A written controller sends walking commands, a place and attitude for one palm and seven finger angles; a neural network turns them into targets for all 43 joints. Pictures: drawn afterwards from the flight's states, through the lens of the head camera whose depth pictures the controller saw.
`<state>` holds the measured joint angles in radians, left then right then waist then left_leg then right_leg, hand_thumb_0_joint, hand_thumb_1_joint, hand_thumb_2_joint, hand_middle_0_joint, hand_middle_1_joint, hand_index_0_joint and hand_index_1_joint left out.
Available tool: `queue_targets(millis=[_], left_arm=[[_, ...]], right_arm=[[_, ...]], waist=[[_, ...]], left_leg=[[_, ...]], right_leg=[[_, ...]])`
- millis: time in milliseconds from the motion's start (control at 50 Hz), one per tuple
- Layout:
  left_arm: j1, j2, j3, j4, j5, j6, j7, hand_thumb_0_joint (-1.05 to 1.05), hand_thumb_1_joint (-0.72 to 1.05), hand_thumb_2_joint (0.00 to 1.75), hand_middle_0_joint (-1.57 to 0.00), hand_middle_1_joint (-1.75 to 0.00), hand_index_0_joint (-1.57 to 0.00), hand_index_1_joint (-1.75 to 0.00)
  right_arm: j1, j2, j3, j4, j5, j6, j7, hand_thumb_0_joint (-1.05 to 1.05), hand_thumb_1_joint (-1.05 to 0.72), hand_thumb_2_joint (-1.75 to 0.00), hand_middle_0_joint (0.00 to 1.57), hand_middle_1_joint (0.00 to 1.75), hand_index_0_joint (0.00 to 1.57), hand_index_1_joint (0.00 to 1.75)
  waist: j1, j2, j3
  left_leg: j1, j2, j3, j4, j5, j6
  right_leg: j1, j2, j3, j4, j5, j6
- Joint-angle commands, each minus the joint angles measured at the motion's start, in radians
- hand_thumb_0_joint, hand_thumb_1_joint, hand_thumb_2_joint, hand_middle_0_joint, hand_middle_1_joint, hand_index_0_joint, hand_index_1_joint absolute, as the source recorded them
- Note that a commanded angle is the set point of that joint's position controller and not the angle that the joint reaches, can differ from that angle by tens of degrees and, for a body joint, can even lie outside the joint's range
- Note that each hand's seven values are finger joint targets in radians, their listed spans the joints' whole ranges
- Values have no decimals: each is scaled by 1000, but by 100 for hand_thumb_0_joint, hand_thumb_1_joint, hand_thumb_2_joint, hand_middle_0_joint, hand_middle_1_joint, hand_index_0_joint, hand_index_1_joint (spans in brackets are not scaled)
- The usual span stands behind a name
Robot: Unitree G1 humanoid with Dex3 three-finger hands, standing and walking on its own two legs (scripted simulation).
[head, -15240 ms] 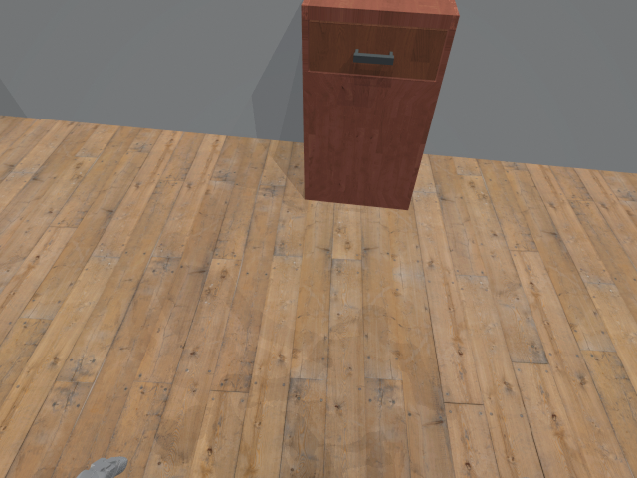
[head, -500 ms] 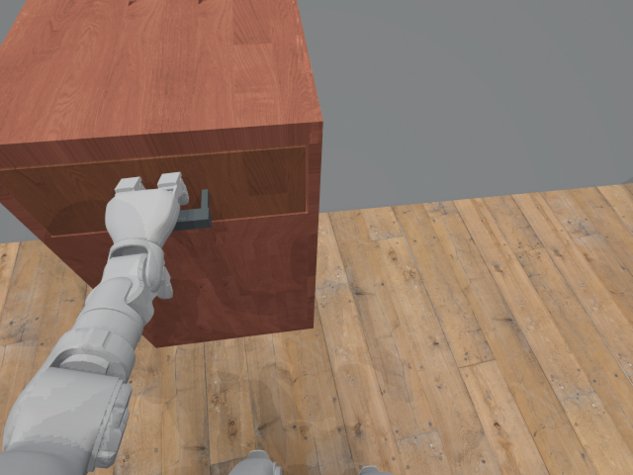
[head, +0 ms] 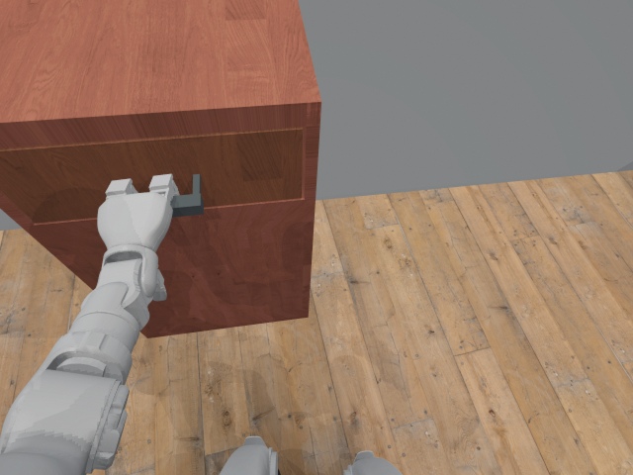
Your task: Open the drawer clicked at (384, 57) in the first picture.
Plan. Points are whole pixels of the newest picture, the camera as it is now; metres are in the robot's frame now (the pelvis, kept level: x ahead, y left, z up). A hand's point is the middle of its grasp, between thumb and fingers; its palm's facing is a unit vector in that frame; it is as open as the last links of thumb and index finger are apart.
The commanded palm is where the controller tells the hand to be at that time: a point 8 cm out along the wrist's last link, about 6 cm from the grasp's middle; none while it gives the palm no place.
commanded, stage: lower the fingers behind the handle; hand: left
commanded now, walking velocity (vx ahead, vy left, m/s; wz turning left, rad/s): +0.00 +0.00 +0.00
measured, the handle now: (157, 196) +0.50 +0.23 +0.00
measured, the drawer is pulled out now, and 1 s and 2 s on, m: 0.00 0.00 0.05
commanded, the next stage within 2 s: close the thumb around the handle in 0.48 s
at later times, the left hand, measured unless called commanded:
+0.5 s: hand (152, 239) +0.44 +0.23 -0.02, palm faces -0.04 -0.04 -1.00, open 13.8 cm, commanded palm +0.42 +0.22 +0.03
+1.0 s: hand (155, 237) +0.44 +0.22 -0.02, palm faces -0.04 -0.03 -1.00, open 9.0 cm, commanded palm +0.42 +0.21 +0.03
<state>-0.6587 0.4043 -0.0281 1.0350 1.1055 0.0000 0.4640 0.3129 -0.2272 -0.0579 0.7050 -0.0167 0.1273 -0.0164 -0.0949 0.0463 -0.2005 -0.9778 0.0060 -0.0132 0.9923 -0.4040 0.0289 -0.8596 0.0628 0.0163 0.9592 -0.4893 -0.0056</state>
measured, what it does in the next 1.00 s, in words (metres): stands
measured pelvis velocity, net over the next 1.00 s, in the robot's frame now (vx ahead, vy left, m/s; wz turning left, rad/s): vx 0.00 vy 0.00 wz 0.01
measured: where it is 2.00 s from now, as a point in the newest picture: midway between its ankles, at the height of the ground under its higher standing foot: outside the picture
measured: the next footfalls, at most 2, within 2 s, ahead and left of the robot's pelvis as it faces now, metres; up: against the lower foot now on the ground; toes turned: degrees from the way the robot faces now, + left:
none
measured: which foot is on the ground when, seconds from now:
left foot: down 0.00-1.00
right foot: down 0.00-1.00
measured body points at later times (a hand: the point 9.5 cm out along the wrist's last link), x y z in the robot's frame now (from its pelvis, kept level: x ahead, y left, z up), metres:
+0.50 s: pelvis +0.00 +0.00 +0.00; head +0.09 +0.01 +0.43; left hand +0.44 +0.23 +0.03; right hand +0.03 -0.27 -0.13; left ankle +0.03 +0.10 -0.67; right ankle -0.03 -0.12 -0.67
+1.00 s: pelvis +0.00 +0.00 +0.00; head +0.10 +0.00 +0.43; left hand +0.44 +0.22 +0.03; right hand +0.04 -0.27 -0.14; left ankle +0.03 +0.10 -0.67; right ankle -0.03 -0.12 -0.67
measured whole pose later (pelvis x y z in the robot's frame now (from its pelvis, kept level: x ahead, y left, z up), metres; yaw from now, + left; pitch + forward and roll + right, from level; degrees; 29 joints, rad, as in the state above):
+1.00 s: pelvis +0.00 +0.00 +0.00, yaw +0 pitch +23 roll -3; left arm -0.69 0.39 -0.06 1.04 1.09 0.04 0.46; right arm 0.31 -0.22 -0.06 0.70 -0.02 0.12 -0.01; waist -0.09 0.05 -0.20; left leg -1.00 0.00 -0.02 1.01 -0.41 0.03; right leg -0.88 0.06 0.01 0.98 -0.50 -0.01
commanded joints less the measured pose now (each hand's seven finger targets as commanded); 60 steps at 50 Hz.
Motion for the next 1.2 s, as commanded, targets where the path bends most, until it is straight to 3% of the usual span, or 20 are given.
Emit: queue_targets(millis=[0,40,100,140,160,200,320,380,420,520,560,680,720,760,920,980,1020,1060,1140,1180], left_arm=[[-390,200,42,-159,9,4,50,0,-50,30,-30,-120,-30,-120],[-395,194,42,-125,1,16,49,0,-50,30,-30,-120,-30,-120],[-389,207,49,-150,1,26,52,0,-50,30,-30,-120,-30,-120],[-408,201,41,-142,-3,38,46,0,-50,30,-30,-120,-30,-120],[-402,212,48,-157,0,36,45,0,-50,30,-30,-120,-30,-120],[-385,176,21,-145,-7,44,37,0,-50,30,-30,-120,-30,-120],[-373,200,34,-132,-9,29,22,0,-50,30,-30,-120,-30,-120],[-370,186,30,-160,-7,13,24,0,-50,30,-30,-120,-30,-120],[-348,196,41,-158,-5,12,28,0,-50,30,-30,-120,-30,-120],[-384,167,17,-159,-7,19,41,0,-50,30,-30,-120,-30,-120],[-410,185,27,-181,-2,18,45,0,-50,30,-30,-120,-30,-120],[-360,168,30,-181,-7,31,45,0,-16,44,-32,-124,-32,-124],[-378,140,1,-169,-6,37,44,0,-5,49,-33,-125,-33,-125],[-386,177,25,-166,-3,38,44,0,6,54,-34,-126,-34,-126],[-409,142,-6,-157,-5,39,32,0,51,73,-37,-131,-37,-131],[-367,166,23,-166,-11,32,27,0,68,80,-38,-133,-38,-133],[-367,138,-2,-153,-7,33,27,0,79,85,-39,-134,-39,-134],[-368,192,38,-157,-7,27,27,0,90,90,-40,-135,-40,-135],[-363,179,25,-146,-13,30,21,0,90,90,-40,-135,-40,-135],[-343,213,52,-152,-12,28,21,0,90,90,-40,-135,-40,-135]], right_arm=[[104,-159,-60,-55,-10,-22,-13,0,-90,-90,20,30,20,30],[104,-160,-60,-50,-13,-24,-11,0,-90,-90,20,30,20,30],[107,-163,-60,-55,-12,-22,-9,0,-90,-90,20,30,20,30],[106,-163,-58,-54,-12,-18,-11,0,-90,-90,20,30,20,30],[107,-163,-58,-58,-10,-18,-10,0,-90,-90,20,30,20,30],[102,-159,-57,-63,-7,-16,-12,0,-90,-90,20,30,20,30],[106,-160,-52,-64,-6,-21,-19,0,-90,-90,20,30,20,30],[107,-156,-56,-65,-6,-25,-17,0,-90,-90,20,30,20,30],[107,-157,-55,-66,-7,-23,-17,0,-90,-90,20,30,20,30],[111,-158,-57,-61,-8,-25,-11,0,-90,-90,20,30,20,30],[111,-161,-60,-58,-8,-26,-11,0,-90,-90,20,30,20,30],[109,-159,-61,-56,-10,-22,-8,0,-90,-90,20,30,20,30],[106,-157,-60,-55,-8,-21,-8,0,-90,-90,20,30,20,30],[103,-160,-56,-56,-6,-21,-11,0,-90,-90,20,30,20,30],[110,-155,-57,-57,-8,-24,-13,0,-90,-90,20,30,20,30],[111,-156,-57,-61,-8,-22,-12,0,-90,-90,20,30,20,30],[108,-152,-56,-61,-7,-21,-12,0,-90,-90,20,30,20,30],[109,-156,-55,-58,-7,-22,-13,0,-90,-90,20,30,20,30],[106,-154,-54,-61,-5,-21,-14,0,-90,-90,20,30,20,30],[112,-158,-53,-63,-5,-19,-15,0,-90,-90,20,30,20,30]], waist=[[-19,40,-386],[-27,26,-361],[-14,41,-423],[-23,36,-401],[-12,48,-412],[-21,30,-389],[-17,9,-369],[-12,43,-388],[-7,27,-386],[-22,37,-374],[-18,52,-411],[-6,43,-403],[-24,25,-371],[-17,32,-381],[-31,22,-374],[-10,37,-410],[-23,22,-372],[-13,15,-394],[-21,13,-362],[-6,15,-392]], left_leg=[[425,-6,-4,-56,337,13],[401,-6,-6,-50,322,14],[422,-6,-1,-45,335,13],[415,-5,-6,-49,332,13],[427,-5,-5,-52,333,12],[422,-6,0,-57,318,14],[392,-7,1,-59,289,19],[416,-6,3,-54,313,17],[404,-7,1,-52,318,15],[416,-4,-7,-55,312,13],[437,-3,-11,-52,327,11],[449,-1,-7,-58,350,10],[430,-3,-6,-59,330,14],[427,-3,-9,-63,319,12],[428,-4,-10,-58,315,14],[438,-5,-2,-53,348,13],[416,-6,-1,-52,334,15],[404,-8,3,-50,334,17],[377,-12,9,-49,315,19],[383,-12,11,-46,334,20]], right_leg=[[14,19,-48,-109,317,-33],[2,19,-49,-107,304,-33],[20,19,-47,-100,322,-31],[17,19,-49,-101,316,-32],[17,20,-49,-103,313,-32],[22,20,-48,-116,307,-30],[33,19,-44,-120,293,-30],[24,19,-43,-113,309,-32],[32,21,-45,-109,315,-32],[3,22,-52,-110,291,-34],[2,21,-49,-104,298,-33],[24,23,-53,-108,323,-35],[18,23,-52,-118,315,-32],[14,20,-49,-113,302,-33],[9,20,-51,-116,300,-32],[36,21,-48,-107,336,-34],[30,20,-47,-115,336,-31],[50,18,-41,-109,353,-30],[60,16,-36,-119,354,-29],[76,17,-35,-109,376,-29]])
